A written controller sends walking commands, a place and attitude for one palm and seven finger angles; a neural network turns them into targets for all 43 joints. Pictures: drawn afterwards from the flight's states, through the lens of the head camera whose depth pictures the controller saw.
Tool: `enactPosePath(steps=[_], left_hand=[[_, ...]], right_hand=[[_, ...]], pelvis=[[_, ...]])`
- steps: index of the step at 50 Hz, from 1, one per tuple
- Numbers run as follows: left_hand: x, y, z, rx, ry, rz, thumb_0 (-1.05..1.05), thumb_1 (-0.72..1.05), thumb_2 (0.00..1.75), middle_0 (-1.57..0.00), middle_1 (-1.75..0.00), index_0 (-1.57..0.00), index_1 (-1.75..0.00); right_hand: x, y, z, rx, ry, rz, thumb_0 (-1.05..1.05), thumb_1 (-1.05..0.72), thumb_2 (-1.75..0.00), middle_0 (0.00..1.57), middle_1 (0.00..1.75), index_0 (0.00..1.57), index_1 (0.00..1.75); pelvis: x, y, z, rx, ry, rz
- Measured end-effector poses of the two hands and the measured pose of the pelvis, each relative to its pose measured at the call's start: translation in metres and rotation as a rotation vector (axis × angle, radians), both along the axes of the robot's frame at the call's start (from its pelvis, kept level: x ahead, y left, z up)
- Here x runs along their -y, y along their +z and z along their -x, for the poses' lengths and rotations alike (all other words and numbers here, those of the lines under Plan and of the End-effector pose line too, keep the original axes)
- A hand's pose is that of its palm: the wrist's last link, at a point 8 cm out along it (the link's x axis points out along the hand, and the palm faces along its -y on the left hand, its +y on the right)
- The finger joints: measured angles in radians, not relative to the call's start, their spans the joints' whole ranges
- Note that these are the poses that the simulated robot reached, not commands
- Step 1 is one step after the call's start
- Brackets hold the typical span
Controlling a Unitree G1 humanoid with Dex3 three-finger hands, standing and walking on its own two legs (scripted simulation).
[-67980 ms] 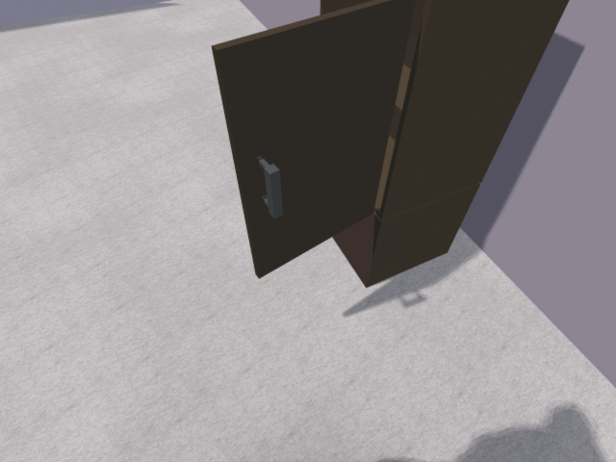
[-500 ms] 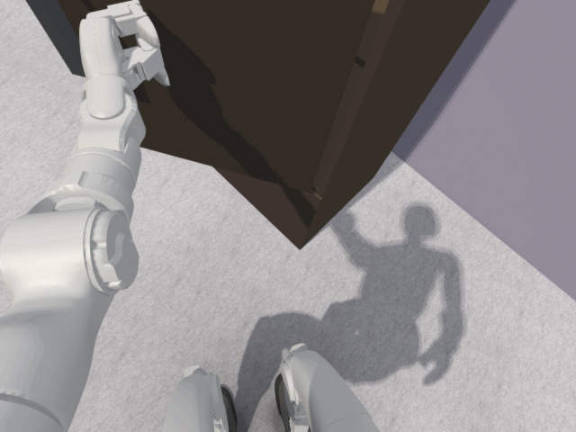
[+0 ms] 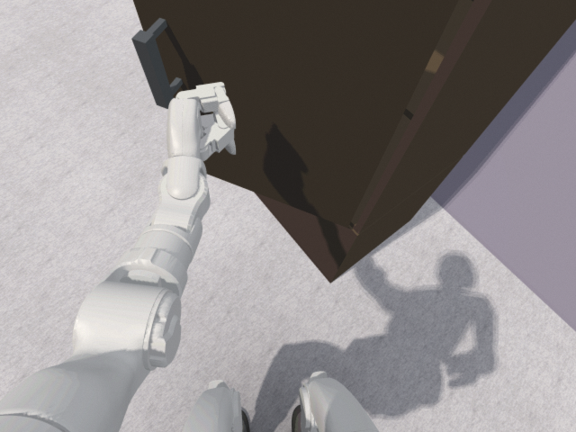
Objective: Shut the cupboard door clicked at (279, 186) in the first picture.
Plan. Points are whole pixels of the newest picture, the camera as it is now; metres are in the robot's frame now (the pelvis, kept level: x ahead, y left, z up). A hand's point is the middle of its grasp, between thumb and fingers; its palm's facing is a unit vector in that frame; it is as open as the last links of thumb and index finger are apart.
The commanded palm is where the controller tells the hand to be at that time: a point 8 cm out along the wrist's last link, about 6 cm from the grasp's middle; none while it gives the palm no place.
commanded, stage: draw the hand back to the body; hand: left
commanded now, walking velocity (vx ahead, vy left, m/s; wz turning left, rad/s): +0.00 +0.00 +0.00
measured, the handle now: (162, 64) +0.65 +0.13 +0.07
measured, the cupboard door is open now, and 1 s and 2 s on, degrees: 30 30 30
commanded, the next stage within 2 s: step back with the hand held close in 1.64 s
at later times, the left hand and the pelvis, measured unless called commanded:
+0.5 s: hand (141, 175) +0.39 +0.12 +0.14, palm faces -0.01 -1.00 -0.02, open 3.1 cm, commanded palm +0.35 +0.17 +0.15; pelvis +0.01 +0.00 +0.05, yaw +1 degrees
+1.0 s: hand out of the picture +0.27 +0.23 +0.21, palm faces +0.22 -0.94 -0.28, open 4.2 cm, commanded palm +0.22 +0.28 +0.23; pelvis +0.02 +0.03 +0.09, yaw +1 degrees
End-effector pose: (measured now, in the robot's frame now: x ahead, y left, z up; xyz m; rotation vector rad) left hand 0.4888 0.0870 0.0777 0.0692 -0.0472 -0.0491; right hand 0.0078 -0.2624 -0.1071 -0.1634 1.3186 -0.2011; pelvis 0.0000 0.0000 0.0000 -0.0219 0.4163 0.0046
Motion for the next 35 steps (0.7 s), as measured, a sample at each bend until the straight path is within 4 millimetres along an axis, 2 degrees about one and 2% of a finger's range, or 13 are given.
enactPosePath(steps=[5, 9, 13, 17, 21, 28, 31, 35], left_hand=[[0.004, -0.001, -0.004, -0.076, 0.022, 0.017, 0.02, 0.9, 0.9, -1.3, -1.5, -1.3, -1.5], [-0.006, 0.007, 0.003, -0.025, 0.054, 0.074, 0.02, 0.9, 0.9, -1.3, -1.5, -1.3, -1.5], [-0.031, 0.025, 0.029, 0.04, 0.066, 0.018, 0.02, 0.9, 0.9, -1.29, -1.5, -1.29, -1.5], [-0.061, 0.036, 0.063, -0.009, 0.078, -0.018, 0.02, 0.9, 0.9, -1.29, -1.5, -1.29, -1.5], [-0.081, 0.049, 0.095, -0.029, 0.084, 0.039, 0.02, 0.9, 0.9, -1.3, -1.5, -1.3, -1.5], [-0.088, 0.074, 0.132, 0.046, -0.003, 0.042, 0.02, 0.9, 0.9, -1.28, -1.49, -1.28, -1.48], [-0.092, 0.078, 0.148, 0.017, -0.01, -0.005, 0.02, 0.9, 0.9, -1.25, -1.45, -1.25, -1.44], [-0.106, 0.089, 0.172, -0.021, 0.023, -0.075, 0.02, 0.9, 0.9, -1.17, -1.37, -1.17, -1.36]], right_hand=[[-0.009, -0.003, -0.008, 0.023, -0.004, -0.022, 0.0, -0.91, -0.9, 0.2, 0.3, 0.2, 0.3], [-0.015, -0.001, -0.005, 0.032, -0.022, -0.047, 0.01, -0.91, -0.9, 0.2, 0.3, 0.2, 0.3], [-0.02, 0.005, -0.005, 0.049, -0.043, -0.087, 0.01, -0.91, -0.9, 0.2, 0.3, 0.2, 0.3], [-0.021, 0.019, -0.016, 0.081, -0.038, -0.103, 0.01, -0.91, -0.9, 0.2, 0.3, 0.2, 0.3], [-0.013, 0.039, -0.041, 0.157, 0.0, -0.058, 0.01, -0.91, -0.9, 0.2, 0.3, 0.2, 0.3], [-0.001, 0.074, -0.106, 0.376, 0.074, 0.031, 0.01, -0.91, -0.9, 0.2, 0.3, 0.2, 0.3], [-0.006, 0.089, -0.132, 0.461, 0.07, 0.033, 0.01, -0.91, -0.9, 0.2, 0.3, 0.2, 0.3], [-0.025, 0.108, -0.161, 0.539, 0.066, 0.018, 0.01, -0.91, -0.9, 0.2, 0.3, 0.2, 0.3]], pelvis=[[0.0, 0.002, 0.001, 0.005, -0.001, -0.004], [0.001, 0.006, -0.001, 0.016, -0.022, -0.014], [0.003, 0.018, -0.006, 0.059, -0.044, -0.025], [0.005, 0.035, -0.009, 0.128, -0.042, -0.026], [0.006, 0.048, -0.009, 0.196, -0.015, -0.017], [0.0, 0.057, -0.005, 0.271, 0.009, -0.006], [-0.003, 0.062, -0.005, 0.305, -0.001, -0.012], [-0.008, 0.073, -0.008, 0.352, -0.007, -0.016]])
